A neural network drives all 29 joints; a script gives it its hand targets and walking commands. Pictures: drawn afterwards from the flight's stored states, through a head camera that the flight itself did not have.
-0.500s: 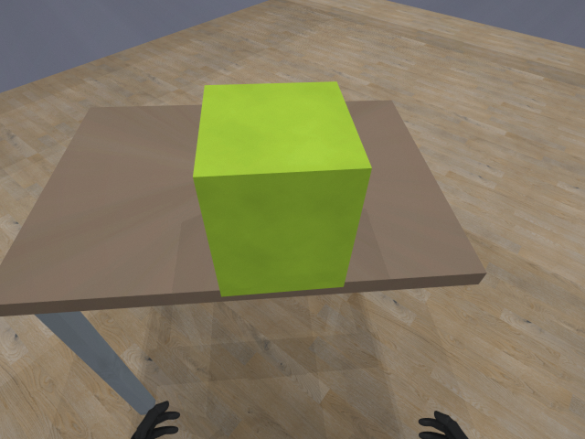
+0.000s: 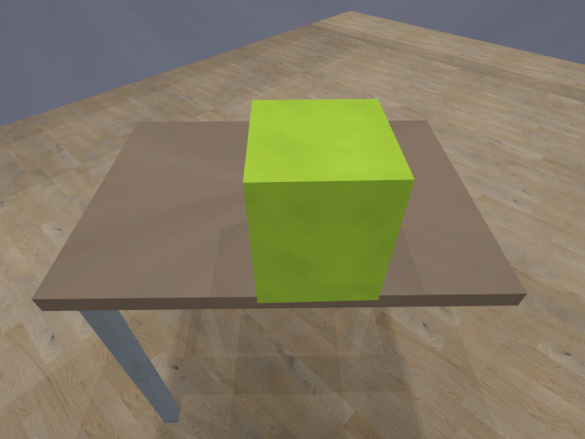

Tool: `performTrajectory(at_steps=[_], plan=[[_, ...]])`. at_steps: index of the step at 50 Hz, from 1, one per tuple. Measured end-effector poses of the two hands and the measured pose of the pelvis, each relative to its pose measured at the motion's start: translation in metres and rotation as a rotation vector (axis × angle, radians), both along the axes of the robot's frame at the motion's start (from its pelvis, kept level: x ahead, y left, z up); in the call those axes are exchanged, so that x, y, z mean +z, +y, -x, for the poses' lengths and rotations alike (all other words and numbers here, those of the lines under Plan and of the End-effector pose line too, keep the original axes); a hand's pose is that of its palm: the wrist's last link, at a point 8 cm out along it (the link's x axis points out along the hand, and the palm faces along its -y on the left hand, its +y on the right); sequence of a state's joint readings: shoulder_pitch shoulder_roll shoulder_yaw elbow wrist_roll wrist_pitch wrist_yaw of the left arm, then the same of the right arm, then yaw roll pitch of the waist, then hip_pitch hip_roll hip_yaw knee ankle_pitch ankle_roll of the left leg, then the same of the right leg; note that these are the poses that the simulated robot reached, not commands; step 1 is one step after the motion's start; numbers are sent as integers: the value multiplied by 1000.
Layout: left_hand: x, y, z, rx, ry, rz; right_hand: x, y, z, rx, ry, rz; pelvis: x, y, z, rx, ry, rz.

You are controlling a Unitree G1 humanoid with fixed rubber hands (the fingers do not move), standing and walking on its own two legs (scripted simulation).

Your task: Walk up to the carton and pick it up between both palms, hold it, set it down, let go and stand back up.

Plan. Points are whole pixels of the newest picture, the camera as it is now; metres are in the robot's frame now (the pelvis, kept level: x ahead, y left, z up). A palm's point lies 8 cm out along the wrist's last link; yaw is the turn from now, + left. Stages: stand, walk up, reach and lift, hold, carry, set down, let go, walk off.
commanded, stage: stand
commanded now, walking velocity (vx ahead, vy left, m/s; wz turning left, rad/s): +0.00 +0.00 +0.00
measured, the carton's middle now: (316, 202) +0.46 +0.00 +0.10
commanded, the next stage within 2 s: none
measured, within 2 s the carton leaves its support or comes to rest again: neither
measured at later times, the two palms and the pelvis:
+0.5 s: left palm out of the picture -0.07 +0.19 -0.15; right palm out of the picture -0.04 -0.22 -0.14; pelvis -0.02 -0.01 +0.00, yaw +1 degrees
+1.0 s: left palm out of the picture -0.10 +0.15 -0.15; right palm out of the picture -0.08 -0.22 -0.15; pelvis -0.03 -0.03 +0.00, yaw +1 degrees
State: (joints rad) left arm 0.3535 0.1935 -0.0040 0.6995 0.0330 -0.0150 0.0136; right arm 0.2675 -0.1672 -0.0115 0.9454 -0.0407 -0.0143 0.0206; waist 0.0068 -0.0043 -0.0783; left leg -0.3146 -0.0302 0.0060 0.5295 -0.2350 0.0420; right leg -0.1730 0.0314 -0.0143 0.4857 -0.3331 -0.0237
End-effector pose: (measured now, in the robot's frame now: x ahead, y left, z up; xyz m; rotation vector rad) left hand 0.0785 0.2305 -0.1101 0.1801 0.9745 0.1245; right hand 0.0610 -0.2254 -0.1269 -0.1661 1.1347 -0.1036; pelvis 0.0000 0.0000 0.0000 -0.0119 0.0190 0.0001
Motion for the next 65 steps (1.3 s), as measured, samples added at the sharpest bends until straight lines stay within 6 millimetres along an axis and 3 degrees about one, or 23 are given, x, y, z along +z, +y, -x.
performTrajectory(at_steps=[5, 11, 22, 30, 41, 53, 65], plan=[[-13, 5, 52, 62, 147, -5, -8, 4, 26, -24, 85, -18, 1, 1, 2, 7, -12, 1], [-25, -5, 100, 108, 286, 20, -9, 2, 56, -60, 164, -8, 2, 0, 5, 13, -26, -3], [-35, -38, 146, 142, 405, 91, -12, 5, 91, -94, 243, -12, 4, -4, 15, 22, -52, -6], [-37, -55, 164, 149, 451, 115, -17, 14, 110, -99, 284, -44, 4, -10, 24, 24, -60, -7], [-37, -65, 177, 164, 483, 109, -21, 13, 131, -106, 320, -63, 3, -19, 31, 23, -70, -6], [-40, -79, 172, 159, 487, 128, -19, 6, 142, -108, 356, -60, 3, -29, 32, 24, -67, -4], [-39, -82, 157, 159, 477, 127, -18, 4, 132, -105, 369, -60, 4, -34, 21, 24, -55, -6]])
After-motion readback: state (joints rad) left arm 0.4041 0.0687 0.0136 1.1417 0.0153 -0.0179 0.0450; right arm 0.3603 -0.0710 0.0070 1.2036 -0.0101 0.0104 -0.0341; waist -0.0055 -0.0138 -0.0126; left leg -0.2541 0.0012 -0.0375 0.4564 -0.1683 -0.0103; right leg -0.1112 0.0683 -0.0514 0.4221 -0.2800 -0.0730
